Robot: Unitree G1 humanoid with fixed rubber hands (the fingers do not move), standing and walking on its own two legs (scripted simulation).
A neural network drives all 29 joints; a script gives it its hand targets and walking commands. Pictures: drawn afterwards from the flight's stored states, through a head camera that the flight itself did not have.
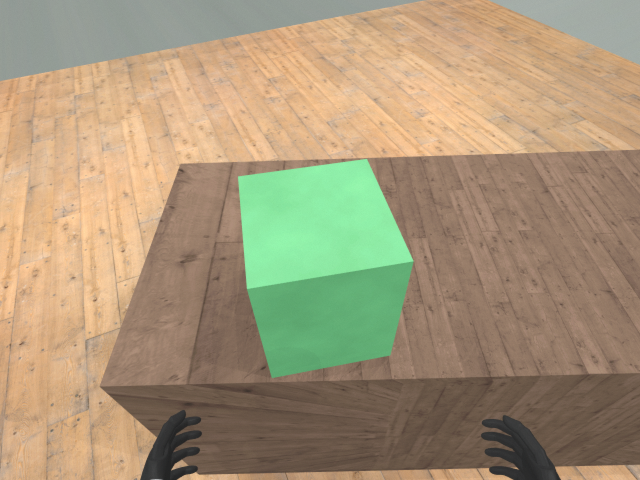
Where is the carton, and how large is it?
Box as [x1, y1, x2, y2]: [238, 159, 413, 377]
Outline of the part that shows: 366,159 238,176 247,290 272,377 390,354 413,261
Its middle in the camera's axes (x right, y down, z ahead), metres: +0.00 +0.04 +0.62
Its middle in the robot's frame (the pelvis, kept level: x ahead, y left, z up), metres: +0.43 +0.04 -0.02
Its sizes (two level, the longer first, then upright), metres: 0.210 0.200 0.250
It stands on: a pedestal, 0.64 m high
